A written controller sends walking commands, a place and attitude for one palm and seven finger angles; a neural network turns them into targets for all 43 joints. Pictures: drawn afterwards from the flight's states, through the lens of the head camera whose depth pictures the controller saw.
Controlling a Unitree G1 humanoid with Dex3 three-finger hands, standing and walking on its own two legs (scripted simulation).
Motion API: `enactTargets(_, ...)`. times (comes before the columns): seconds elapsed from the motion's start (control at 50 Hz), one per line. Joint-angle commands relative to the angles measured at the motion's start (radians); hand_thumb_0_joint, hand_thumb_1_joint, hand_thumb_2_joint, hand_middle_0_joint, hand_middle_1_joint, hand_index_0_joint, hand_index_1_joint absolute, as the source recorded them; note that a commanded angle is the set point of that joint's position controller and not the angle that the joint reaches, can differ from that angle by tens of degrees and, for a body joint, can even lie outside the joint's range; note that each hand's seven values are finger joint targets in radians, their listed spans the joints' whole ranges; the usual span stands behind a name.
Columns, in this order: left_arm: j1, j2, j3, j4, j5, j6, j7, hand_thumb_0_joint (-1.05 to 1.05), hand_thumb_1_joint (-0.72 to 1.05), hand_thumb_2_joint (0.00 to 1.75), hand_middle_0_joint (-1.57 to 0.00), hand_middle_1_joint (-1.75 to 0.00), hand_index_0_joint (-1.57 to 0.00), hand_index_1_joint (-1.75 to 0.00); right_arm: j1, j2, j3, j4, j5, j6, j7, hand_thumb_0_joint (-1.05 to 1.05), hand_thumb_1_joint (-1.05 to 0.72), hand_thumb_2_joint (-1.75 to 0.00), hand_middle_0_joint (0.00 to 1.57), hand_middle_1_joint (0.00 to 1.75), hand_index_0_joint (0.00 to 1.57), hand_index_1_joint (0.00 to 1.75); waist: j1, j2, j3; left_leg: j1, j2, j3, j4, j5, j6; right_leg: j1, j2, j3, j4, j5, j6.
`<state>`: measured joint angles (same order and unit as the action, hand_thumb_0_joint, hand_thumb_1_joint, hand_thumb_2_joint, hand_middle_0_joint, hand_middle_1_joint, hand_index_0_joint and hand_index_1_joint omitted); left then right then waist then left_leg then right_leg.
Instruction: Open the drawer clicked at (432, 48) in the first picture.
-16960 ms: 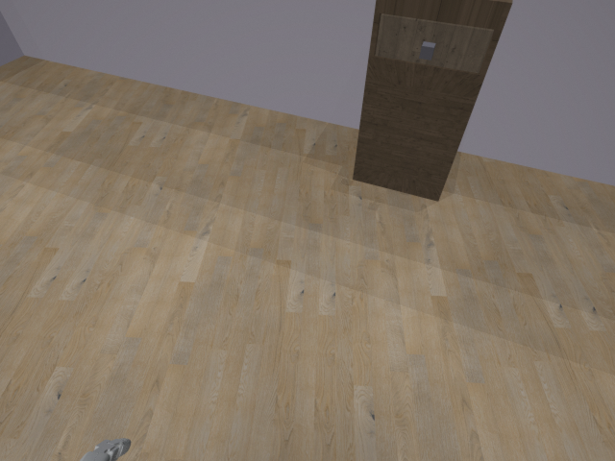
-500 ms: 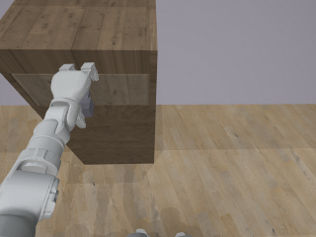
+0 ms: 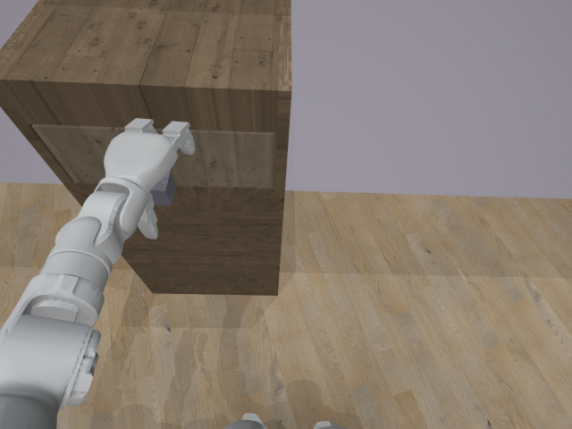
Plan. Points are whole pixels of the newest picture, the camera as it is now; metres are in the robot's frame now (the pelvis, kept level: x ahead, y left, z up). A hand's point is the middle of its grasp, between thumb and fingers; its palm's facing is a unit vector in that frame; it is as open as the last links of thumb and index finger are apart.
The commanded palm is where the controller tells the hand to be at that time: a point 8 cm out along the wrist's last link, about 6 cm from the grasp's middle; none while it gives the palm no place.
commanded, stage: move the hooked fingers above the handle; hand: left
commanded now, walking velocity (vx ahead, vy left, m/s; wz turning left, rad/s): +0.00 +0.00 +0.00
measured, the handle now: (160, 178) +0.52 +0.22 -0.02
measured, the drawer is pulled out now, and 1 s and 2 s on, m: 0.00 0.00 0.00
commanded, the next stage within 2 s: lower the fingers behind the handle in 0.90 s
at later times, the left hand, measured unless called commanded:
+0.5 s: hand (143, 168) +0.47 +0.21 +0.06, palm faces -0.15 +0.00 -0.99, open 13.9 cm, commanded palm +0.47 +0.23 +0.10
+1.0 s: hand (148, 164) +0.49 +0.21 +0.05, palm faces -0.02 -0.01 -1.00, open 13.5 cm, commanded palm +0.47 +0.22 +0.10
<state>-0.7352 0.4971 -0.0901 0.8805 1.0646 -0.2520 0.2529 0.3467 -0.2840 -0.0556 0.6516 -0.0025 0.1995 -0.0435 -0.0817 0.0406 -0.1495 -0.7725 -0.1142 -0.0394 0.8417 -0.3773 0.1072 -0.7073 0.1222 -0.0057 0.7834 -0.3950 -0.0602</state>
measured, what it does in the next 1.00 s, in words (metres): stands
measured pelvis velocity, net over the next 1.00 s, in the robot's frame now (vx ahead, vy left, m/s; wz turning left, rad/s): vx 0.00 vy -0.01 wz -0.03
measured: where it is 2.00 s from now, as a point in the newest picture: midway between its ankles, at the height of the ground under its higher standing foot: outside the picture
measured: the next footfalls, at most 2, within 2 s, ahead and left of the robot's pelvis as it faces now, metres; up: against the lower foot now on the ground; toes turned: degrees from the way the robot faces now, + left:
none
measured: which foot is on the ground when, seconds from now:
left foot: down 0.00-1.00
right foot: down 0.00-1.00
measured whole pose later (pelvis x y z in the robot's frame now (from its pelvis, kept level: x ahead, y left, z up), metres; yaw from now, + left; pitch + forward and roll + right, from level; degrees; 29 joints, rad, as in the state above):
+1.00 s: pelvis +0.00 -0.01 +0.00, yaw -1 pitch +19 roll -2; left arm -0.82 0.51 -0.07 1.06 1.07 -0.08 0.30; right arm 0.30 -0.24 0.00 0.64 0.03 0.23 -0.03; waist -0.09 0.06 -0.18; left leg -0.76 -0.09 -0.02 0.81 -0.37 0.09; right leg -0.70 0.14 0.02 0.75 -0.38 -0.07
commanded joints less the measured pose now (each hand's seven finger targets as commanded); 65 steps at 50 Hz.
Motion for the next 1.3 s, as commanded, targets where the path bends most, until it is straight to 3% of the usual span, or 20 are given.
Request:
enactTargets(0.0, -0.555, 0.398, 0.250, -0.162, 0.001, 0.105, 0.210, 0.00, -0.50, 0.30, -0.30, -1.20, -0.30, -1.20, 0.063, -0.139, -0.028, -0.070, -0.022, -0.016, 0.002, 0.00, -0.90, -0.90, 0.20, 0.30, 0.20, 0.30, 0.014, 0.136, -0.468, 0.403, 0.085, -0.079, -0.036, 0.462, -0.107, -0.041, -0.019, -0.004, -0.024, 0.202, -0.015)
enactTargets(0.08, -0.506, 0.326, 0.155, 0.050, 0.013, 0.310, 0.193, 0.00, -0.50, 0.30, -0.30, -1.20, -0.30, -1.20, 0.071, -0.153, -0.021, -0.063, -0.007, 0.020, 0.019, 0.00, -0.90, -0.90, 0.20, 0.30, 0.20, 0.30, 0.001, 0.037, -0.461, 0.339, 0.086, -0.042, -0.059, 0.465, -0.096, 0.056, -0.017, -0.009, -0.056, 0.276, 0.001)
enactTargets(0.14, -0.522, 0.439, 0.198, 0.117, 0.014, 0.379, 0.148, 0.00, -0.50, 0.30, -0.30, -1.20, -0.30, -1.20, 0.054, -0.153, -0.002, -0.071, 0.009, 0.059, -0.001, 0.00, -0.90, -0.90, 0.20, 0.30, 0.20, 0.30, 0.007, -0.068, -0.454, 0.248, 0.073, -0.007, -0.091, 0.399, -0.056, 0.208, -0.030, 0.035, -0.097, 0.339, 0.016)
enactTargets(0.2, -0.508, 0.372, 0.117, 0.194, -0.002, 0.416, 0.076, 0.00, -0.50, 0.30, -0.30, -1.20, -0.30, -1.20, 0.046, -0.140, 0.010, -0.084, 0.033, 0.065, -0.025, 0.00, -0.90, -0.90, 0.20, 0.30, 0.20, 0.30, -0.015, -0.142, -0.309, 0.149, 0.065, 0.013, -0.138, 0.252, -0.036, 0.259, -0.045, 0.056, -0.162, 0.284, 0.028)
enactTargets(0.24, -0.489, 0.437, 0.139, 0.219, -0.004, 0.396, 0.029, 0.00, -0.50, 0.30, -0.30, -1.20, -0.30, -1.20, 0.030, -0.142, 0.024, -0.098, 0.044, 0.067, -0.047, 0.00, -0.90, -0.90, 0.20, 0.30, 0.20, 0.30, -0.008, -0.138, -0.270, 0.124, 0.065, 0.017, -0.160, 0.204, -0.031, 0.280, -0.055, 0.078, -0.181, 0.251, 0.029)
enactTargets(0.3, -0.483, 0.413, 0.097, 0.212, -0.008, 0.348, -0.032, 0.00, -0.50, 0.30, -0.30, -1.20, -0.30, -1.20, 0.028, -0.138, 0.031, -0.126, 0.050, 0.052, -0.069, 0.00, -0.90, -0.90, 0.20, 0.30, 0.20, 0.30, -0.025, -0.102, -0.194, 0.112, 0.063, 0.022, -0.171, 0.127, -0.028, 0.244, -0.063, 0.087, -0.207, 0.174, 0.027)
enactTargets(0.44, -0.460, 0.428, 0.110, 0.165, -0.007, 0.195, -0.065, 0.00, -0.50, 0.30, -0.30, -1.20, -0.30, -1.20, 0.060, -0.137, 0.029, -0.159, 0.047, 0.004, -0.081, 0.00, -0.90, -0.90, 0.20, 0.30, 0.20, 0.30, -0.032, -0.036, -0.211, 0.079, 0.065, 0.020, -0.124, 0.071, -0.029, 0.175, -0.061, 0.103, -0.181, 0.092, 0.022)
enactTargets(0.52, -0.571, 0.414, 0.111, 0.002, -0.024, 0.083, -0.057, 0.00, -0.50, 0.30, -0.30, -1.20, -0.30, -1.20, 0.109, -0.139, 0.003, -0.143, 0.038, -0.033, -0.077, 0.00, -0.90, -0.90, 0.20, 0.30, 0.20, 0.30, -0.059, 0.023, -0.345, 0.120, 0.073, 0.008, -0.064, 0.122, -0.024, 0.152, -0.059, 0.108, -0.136, 0.147, 0.024)
enactTargets(0.58, -0.646, 0.424, 0.128, -0.169, -0.030, -0.007, -0.030, 0.00, -0.50, 0.30, -0.30, -1.20, -0.30, -1.20, 0.139, -0.145, -0.021, -0.107, 0.023, -0.056, -0.071, 0.00, -0.90, -0.90, 0.20, 0.30, 0.20, 0.30, -0.065, 0.127, -0.517, 0.271, 0.078, -0.019, -0.022, 0.226, -0.029, 0.087, -0.053, 0.103, -0.095, 0.208, 0.022)
enactTargets(0.62, -0.701, 0.364, 0.102, -0.285, -0.050, -0.049, -0.009, 0.00, -0.50, 0.30, -0.30, -1.20, -0.30, -1.20, 0.155, -0.144, -0.037, -0.074, 0.007, -0.067, -0.061, 0.00, -0.90, -0.90, 0.20, 0.30, 0.20, 0.30, -0.079, 0.197, -0.618, 0.413, 0.085, -0.042, 0.007, 0.349, -0.045, 0.010, -0.043, 0.075, -0.064, 0.250, 0.012)
enactTargets(0.64, -0.679, 0.416, 0.158, -0.293, -0.048, -0.056, 0.014, 0.00, -0.50, 0.30, -0.30, -1.20, -0.30, -1.20, 0.161, -0.154, -0.045, -0.056, 0.004, -0.064, -0.057, 0.00, -0.90, -0.90, 0.20, 0.30, 0.20, 0.30, -0.067, 0.220, -0.622, 0.451, 0.088, -0.050, 0.014, 0.394, -0.057, -0.022, -0.036, 0.065, -0.059, 0.261, 0.010)
enactTargets(0.68, -0.637, 0.396, 0.172, -0.264, -0.057, -0.035, 0.054, 0.00, -0.50, 0.30, -0.30, -1.20, -0.30, -1.20, 0.163, -0.155, -0.045, -0.032, -0.005, -0.056, -0.043, 0.00, -0.90, -0.90, 0.20, 0.30, 0.20, 0.30, -0.058, 0.203, -0.593, 0.467, 0.090, -0.060, 0.019, 0.472, -0.076, -0.047, -0.025, 0.040, -0.047, 0.286, 0.005)
enactTargets(0.76, -0.513, 0.356, 0.170, -0.012, -0.055, 0.125, 0.121, 0.00, -0.50, 0.30, -0.30, -1.20, -0.30, -1.20, 0.157, -0.159, -0.031, -0.011, -0.007, -0.021, -0.008, 0.00, -0.90, -0.90, 0.20, 0.30, 0.20, 0.30, -0.042, 0.120, -0.415, 0.338, 0.081, -0.037, -0.014, 0.471, -0.075, -0.012, -0.018, 0.009, -0.068, 0.302, 0.005)
enactTargets(0.8, -0.520, 0.343, 0.148, 0.006, -0.039, 0.191, 0.121, 0.00, -0.50, 0.30, -0.30, -1.20, -0.30, -1.20, 0.147, -0.161, -0.024, -0.027, 0.000, -0.004, 0.001, 0.00, -0.90, -0.90, 0.20, 0.30, 0.20, 0.30, -0.037, 0.066, -0.400, 0.301, 0.078, -0.028, -0.036, 0.460, -0.063, 0.049, -0.018, 0.014, -0.086, 0.335, 0.007)
enactTargets(0.84, -0.546, 0.414, 0.184, 0.019, -0.018, 0.219, 0.123, 0.00, -0.50, 0.30, -0.30, -1.20, -0.30, -1.20, 0.136, -0.164, -0.019, -0.035, 0.006, 0.015, -0.001, 0.00, -0.90, -0.90, 0.20, 0.30, 0.20, 0.30, -0.033, 0.026, -0.430, 0.278, 0.071, -0.016, -0.049, 0.460, -0.052, 0.128, -0.025, 0.035, -0.095, 0.392, 0.014)
enactTargets(0.9, -0.536, 0.396, 0.147, 0.054, 0.001, 0.259, 0.096, 0.00, -0.50, 0.30, -0.30, -1.20, -0.30, -1.20, 0.118, -0.153, -0.011, -0.055, 0.016, 0.029, -0.010, 0.00, -0.90, -0.90, 0.20, 0.30, 0.20, 0.30, -0.036, -0.032, -0.387, 0.228, 0.068, 0.000, -0.078, 0.400, -0.038, 0.205, -0.035, 0.051, -0.122, 0.408, 0.019)
enactTargets(1.02, -0.459, 0.404, 0.155, 0.098, -0.028, 0.223, 0.014, 0.00, -0.50, 0.30, -0.30, -1.20, -0.30, -1.20, 0.077, -0.137, 0.004, -0.100, 0.029, 0.034, -0.033, 0.00, -0.90, -0.90, 0.20, 0.30, 0.20, 0.30, -0.018, -0.047, -0.300, 0.194, 0.067, 0.012, -0.116, 0.304, -0.027, 0.241, -0.048, 0.070, -0.157, 0.343, 0.020)
enactTargets(1.1, -0.420, 0.376, 0.123, 0.090, 0.007, 0.165, -0.004, 0.00, -0.50, 0.30, -0.30, -1.20, -0.30, -1.20, 0.073, -0.133, 0.005, -0.128, 0.028, 0.019, -0.045, 0.00, -0.90, -0.90, 0.20, 0.30, 0.20, 0.30, -0.018, 0.002, -0.270, 0.184, 0.068, 0.009, -0.105, 0.241, -0.029, 0.162, -0.044, 0.069, -0.149, 0.250, 0.015)
enactTargets(1.2, -0.476, 0.278, 0.062, -0.038, -0.011, 0.041, -0.018, 0.00, -0.50, 0.30, -0.30, -1.20, -0.30, -1.20, 0.110, -0.129, -0.020, -0.113, 0.016, -0.006, -0.040, 0.00, -0.90, -0.90, 0.20, 0.30, 0.20, 0.30, -0.055, 0.055, -0.357, 0.309, 0.081, -0.019, -0.045, 0.302, -0.036, 0.040, -0.033, 0.060, -0.114, 0.237, 0.013)
enactTargets(1.28, -0.561, 0.307, 0.109, -0.182, -0.029, -0.041, 0.019, 0.00, -0.50, 0.30, -0.30, -1.20, -0.30, -1.20, 0.132, -0.140, -0.041, -0.068, -0.002, -0.019, -0.033, 0.00, -0.90, -0.90, 0.20, 0.30, 0.20, 0.30, -0.061, 0.126, -0.488, 0.417, 0.095, -0.061, 0.011, 0.426, -0.062, -0.069, -0.026, 0.040, -0.046, 0.253, 0.007)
